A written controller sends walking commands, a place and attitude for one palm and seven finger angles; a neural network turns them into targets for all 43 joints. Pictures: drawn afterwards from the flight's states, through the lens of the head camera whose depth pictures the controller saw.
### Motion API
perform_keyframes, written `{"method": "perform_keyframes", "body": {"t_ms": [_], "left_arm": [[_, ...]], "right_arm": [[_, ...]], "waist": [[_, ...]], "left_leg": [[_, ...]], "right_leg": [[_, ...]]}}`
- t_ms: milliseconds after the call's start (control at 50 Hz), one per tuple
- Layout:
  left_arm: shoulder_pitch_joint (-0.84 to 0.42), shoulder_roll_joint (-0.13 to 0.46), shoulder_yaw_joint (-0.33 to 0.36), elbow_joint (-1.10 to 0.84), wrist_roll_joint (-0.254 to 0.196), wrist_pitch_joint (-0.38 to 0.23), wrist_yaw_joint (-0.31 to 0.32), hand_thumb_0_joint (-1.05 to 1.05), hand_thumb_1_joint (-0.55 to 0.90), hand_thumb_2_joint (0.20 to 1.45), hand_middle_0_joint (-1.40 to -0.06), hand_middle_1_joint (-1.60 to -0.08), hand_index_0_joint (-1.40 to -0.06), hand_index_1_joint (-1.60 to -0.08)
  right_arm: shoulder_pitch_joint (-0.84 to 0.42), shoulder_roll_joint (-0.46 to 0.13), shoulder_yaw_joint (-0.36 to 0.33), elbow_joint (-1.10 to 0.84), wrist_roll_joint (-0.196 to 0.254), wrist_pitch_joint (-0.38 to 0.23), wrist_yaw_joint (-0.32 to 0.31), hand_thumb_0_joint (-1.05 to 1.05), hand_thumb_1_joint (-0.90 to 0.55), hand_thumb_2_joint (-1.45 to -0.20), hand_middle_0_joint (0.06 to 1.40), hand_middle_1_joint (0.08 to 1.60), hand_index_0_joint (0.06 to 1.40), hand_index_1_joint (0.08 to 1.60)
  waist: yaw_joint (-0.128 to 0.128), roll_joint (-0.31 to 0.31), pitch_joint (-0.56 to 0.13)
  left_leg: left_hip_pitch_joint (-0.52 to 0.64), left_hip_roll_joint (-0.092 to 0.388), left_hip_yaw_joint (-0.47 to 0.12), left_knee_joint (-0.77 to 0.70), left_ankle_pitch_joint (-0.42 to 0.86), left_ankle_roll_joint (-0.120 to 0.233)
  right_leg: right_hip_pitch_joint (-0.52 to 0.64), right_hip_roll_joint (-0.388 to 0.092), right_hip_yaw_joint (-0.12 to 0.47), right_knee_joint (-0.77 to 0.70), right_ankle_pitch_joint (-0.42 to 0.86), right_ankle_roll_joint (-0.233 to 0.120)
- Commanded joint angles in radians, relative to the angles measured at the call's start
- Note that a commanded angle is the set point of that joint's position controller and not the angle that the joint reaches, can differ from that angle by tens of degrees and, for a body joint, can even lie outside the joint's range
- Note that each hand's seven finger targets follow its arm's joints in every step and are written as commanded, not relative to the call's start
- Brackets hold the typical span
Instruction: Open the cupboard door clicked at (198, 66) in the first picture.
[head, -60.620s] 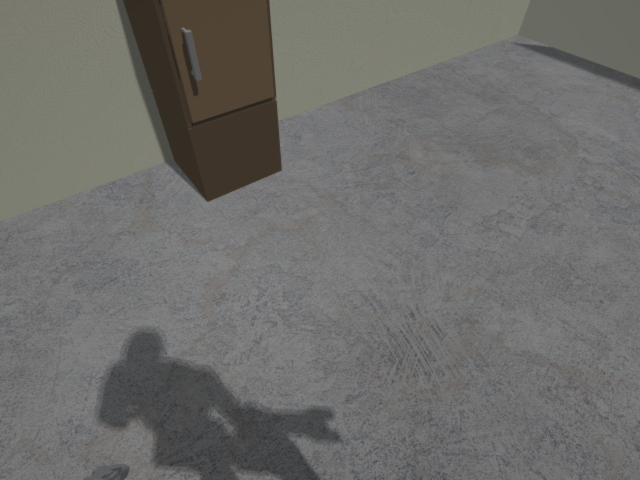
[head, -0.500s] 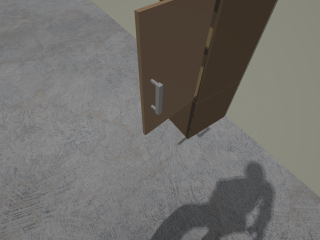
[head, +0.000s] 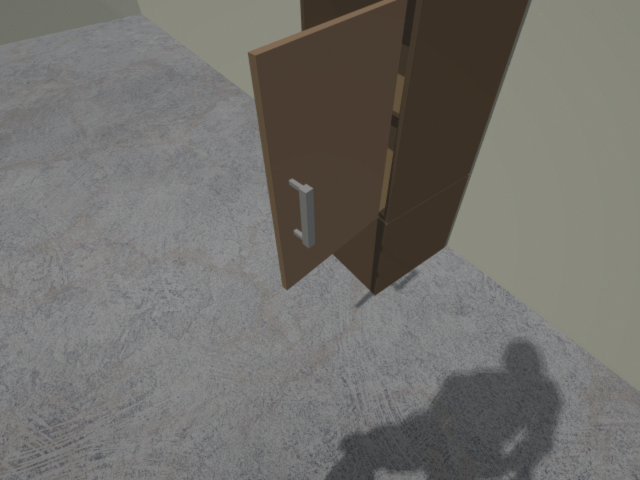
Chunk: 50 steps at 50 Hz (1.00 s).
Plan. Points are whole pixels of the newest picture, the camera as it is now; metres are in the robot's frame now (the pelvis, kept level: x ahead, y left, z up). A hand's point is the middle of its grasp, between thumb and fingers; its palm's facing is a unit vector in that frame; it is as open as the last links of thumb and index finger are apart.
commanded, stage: let the arm hang, fingers relaxed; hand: left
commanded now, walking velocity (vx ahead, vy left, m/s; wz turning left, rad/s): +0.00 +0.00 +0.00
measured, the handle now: (301, 213) +0.63 +0.07 -0.09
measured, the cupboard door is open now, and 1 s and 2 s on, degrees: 98 98 98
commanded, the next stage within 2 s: look to check the result in 0.12 s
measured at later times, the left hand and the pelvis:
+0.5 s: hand out of the picture +0.03 +0.19 -0.17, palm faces +0.01 -0.97 -0.26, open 7.3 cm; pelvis +0.02 -0.01 +0.00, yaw -1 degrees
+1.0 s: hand out of the picture +0.07 +0.20 -0.16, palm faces -0.01 -0.96 -0.27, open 7.3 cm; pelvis +0.03 -0.01 +0.00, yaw -1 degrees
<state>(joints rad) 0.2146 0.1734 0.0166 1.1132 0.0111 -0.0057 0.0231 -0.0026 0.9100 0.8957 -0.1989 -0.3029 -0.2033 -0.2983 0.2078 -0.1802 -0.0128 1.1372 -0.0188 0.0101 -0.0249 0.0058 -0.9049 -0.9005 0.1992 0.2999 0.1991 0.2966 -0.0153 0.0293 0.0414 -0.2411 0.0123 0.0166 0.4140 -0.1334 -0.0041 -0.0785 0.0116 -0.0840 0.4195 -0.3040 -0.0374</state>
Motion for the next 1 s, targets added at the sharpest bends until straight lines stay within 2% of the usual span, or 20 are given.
{"method": "perform_keyframes", "body": {"t_ms": [0, 60, 120, 160, 220, 260, 340, 380, 540, 680, 740, 760, 820, 900, 980], "left_arm": [[0.071, 0.152, 0.024, -0.018, -0.002, -0.009, 0.01, 0.0, 0.9, 0.9, -0.2, -0.3, -0.2, -0.3], [0.067, 0.158, 0.027, -0.024, -0.002, -0.015, 0.012, 0.0, 0.9, 0.9, -0.2, -0.3, -0.2, -0.3], [0.061, 0.158, 0.027, -0.024, -0.003, -0.015, 0.012, 0.0, 0.9, 0.9, -0.2, -0.3, -0.2, -0.3], [0.062, 0.164, 0.03, -0.026, -0.003, -0.017, 0.014, 0.0, 0.9, 0.9, -0.2, -0.3, -0.2, -0.3], [0.057, 0.168, 0.029, -0.022, -0.004, -0.016, 0.013, 0.0, 0.9, 0.9, -0.2, -0.3, -0.2, -0.3], [0.055, 0.174, 0.031, -0.023, -0.003, -0.016, 0.014, 0.0, 0.9, 0.9, -0.2, -0.3, -0.2, -0.3], [0.053, 0.182, 0.03, -0.019, -0.004, -0.017, 0.014, 0.0, 0.9, 0.9, -0.2, -0.3, -0.2, -0.3], [0.052, 0.183, 0.029, -0.017, -0.004, -0.016, 0.014, 0.0, 0.9, 0.9, -0.2, -0.3, -0.2, -0.3], [0.04, 0.198, 0.027, -0.015, -0.005, -0.016, 0.012, 0.0, 0.9, 0.9, -0.2, -0.3, -0.2, -0.3], [0.03, 0.21, 0.027, -0.016, -0.004, -0.018, 0.011, 0.0, 0.9, 0.9, -0.2, -0.3, -0.2, -0.3], [0.024, 0.213, 0.027, -0.017, -0.005, -0.017, 0.009, 0.0, 0.9, 0.9, -0.2, -0.3, -0.2, -0.3], [0.024, 0.218, 0.029, -0.021, -0.004, -0.018, 0.011, 0.0, 0.9, 0.9, -0.2, -0.3, -0.2, -0.3], [0.017, 0.216, 0.027, -0.022, -0.005, -0.018, 0.01, 0.0, 0.9, 0.9, -0.2, -0.3, -0.2, -0.3], [0.013, 0.22, 0.027, -0.023, -0.005, -0.019, 0.009, 0.0, 0.9, 0.9, -0.2, -0.3, -0.2, -0.3], [0.011, 0.22, 0.026, -0.022, -0.005, -0.017, 0.008, 0.0, 0.9, 0.9, -0.2, -0.3, -0.2, -0.3]], "right_arm": [[0.027, -0.121, -0.016, -0.027, -0.004, -0.012, -0.006, 0.0, -0.9, -0.9, 0.2, 0.3, 0.2, 0.3], [0.019, -0.132, -0.018, -0.034, -0.002, -0.016, -0.009, 0.0, -0.9, -0.9, 0.2, 0.3, 0.2, 0.3], [0.017, -0.131, -0.016, -0.03, -0.003, -0.017, -0.011, 0.0, -0.9, -0.9, 0.2, 0.3, 0.2, 0.3], [0.013, -0.144, -0.019, -0.036, 0.0, -0.017, -0.013, 0.0, -0.9, -0.9, 0.2, 0.3, 0.2, 0.3], [0.011, -0.143, -0.018, -0.032, -0.001, -0.016, -0.013, 0.0, -0.9, -0.9, 0.2, 0.3, 0.2, 0.3], [0.007, -0.154, -0.02, -0.035, 0.001, -0.015, -0.015, 0.0, -0.9, -0.9, 0.2, 0.3, 0.2, 0.3], [0.001, -0.162, -0.02, -0.033, 0.001, -0.014, -0.015, 0.0, -0.9, -0.9, 0.2, 0.3, 0.2, 0.3], [-0.009, -0.163, -0.02, -0.035, 0.001, -0.013, -0.015, 0.0, -0.9, -0.9, 0.2, 0.3, 0.2, 0.3], [-0.024, -0.182, -0.019, -0.037, 0.001, -0.012, -0.015, 0.0, -0.9, -0.9, 0.2, 0.3, 0.2, 0.3], [-0.036, -0.195, -0.019, -0.042, 0.001, -0.016, -0.014, 0.0, -0.9, -0.9, 0.2, 0.3, 0.2, 0.3], [-0.039, -0.196, -0.018, -0.04, 0.001, -0.016, -0.013, 0.0, -0.9, -0.9, 0.2, 0.3, 0.2, 0.3], [-0.042, -0.202, -0.019, -0.043, 0.002, -0.015, -0.013, 0.0, -0.9, -0.9, 0.2, 0.3, 0.2, 0.3], [-0.042, -0.2, -0.019, -0.041, 0.0, -0.016, -0.013, 0.0, -0.9, -0.9, 0.2, 0.3, 0.2, 0.3], [-0.041, -0.201, -0.018, -0.041, 0.001, -0.018, -0.013, 0.0, -0.9, -0.9, 0.2, 0.3, 0.2, 0.3], [-0.042, -0.204, -0.017, -0.039, 0.001, -0.019, -0.013, 0.0, -0.9, -0.9, 0.2, 0.3, 0.2, 0.3]], "waist": [[0.01, -0.019, 0.038], [0.01, -0.028, -0.001], [0.01, -0.02, -0.001], [0.011, -0.052, -0.002], [0.008, -0.024, -0.004], [0.008, -0.041, -0.002], [0.006, -0.032, -0.013], [0.007, -0.041, 0.004], [0.006, -0.024, -0.005], [0.008, -0.041, -0.015], [0.008, -0.026, -0.01], [0.011, -0.046, -0.005], [0.009, -0.025, -0.009], [0.009, -0.03, -0.027], [0.01, -0.026, -0.01]], "left_leg": [[0.064, 0.088, -0.087, -0.053, 0.071, 0.032], [0.087, 0.092, -0.077, -0.035, 0.128, 0.032], [0.092, 0.094, -0.073, -0.033, 0.159, 0.03], [0.101, 0.096, -0.07, -0.027, 0.172, 0.033], [0.108, 0.096, -0.067, -0.03, 0.166, 0.029], [0.112, 0.097, -0.067, -0.026, 0.168, 0.031], [0.125, 0.098, -0.061, -0.024, 0.179, 0.03], [0.123, 0.099, -0.059, -0.026, 0.167, 0.03], [0.135, 0.103, -0.063, -0.038, 0.158, 0.028], [0.146, 0.107, -0.064, -0.043, 0.184, 0.029], [0.142, 0.106, -0.064, -0.048, 0.177, 0.027], [0.14, 0.106, -0.065, -0.047, 0.176, 0.029], [0.142, 0.105, -0.064, -0.047, 0.183, 0.028], [0.152, 0.109, -0.065, -0.051, 0.198, 0.028], [0.146, 0.108, -0.07, -0.059, 0.192, 0.028]], "right_leg": [[-0.124, -0.125, 0.109, -0.13, 0.092, -0.017], [-0.094, -0.126, 0.111, -0.127, 0.187, -0.013], [-0.079, -0.13, 0.108, -0.121, 0.244, -0.011], [-0.075, -0.127, 0.104, -0.125, 0.277, -0.009], [-0.07, -0.132, 0.107, -0.13, 0.278, -0.008], [-0.068, -0.128, 0.106, -0.137, 0.284, -0.007], [-0.056, -0.132, 0.111, -0.138, 0.321, -0.003], [-0.065, -0.134, 0.108, -0.145, 0.316, 0.0], [-0.058, -0.132, 0.117, -0.155, 0.292, -0.003], [-0.047, -0.134, 0.113, -0.157, 0.317, -0.001], [-0.045, -0.134, 0.115, -0.16, 0.308, 0.0], [-0.047, -0.132, 0.112, -0.165, 0.307, 0.002], [-0.042, -0.136, 0.113, -0.162, 0.316, 0.001], [-0.03, -0.136, 0.112, -0.159, 0.323, -0.001], [-0.035, -0.133, 0.114, -0.164, 0.295, -0.004]]}}
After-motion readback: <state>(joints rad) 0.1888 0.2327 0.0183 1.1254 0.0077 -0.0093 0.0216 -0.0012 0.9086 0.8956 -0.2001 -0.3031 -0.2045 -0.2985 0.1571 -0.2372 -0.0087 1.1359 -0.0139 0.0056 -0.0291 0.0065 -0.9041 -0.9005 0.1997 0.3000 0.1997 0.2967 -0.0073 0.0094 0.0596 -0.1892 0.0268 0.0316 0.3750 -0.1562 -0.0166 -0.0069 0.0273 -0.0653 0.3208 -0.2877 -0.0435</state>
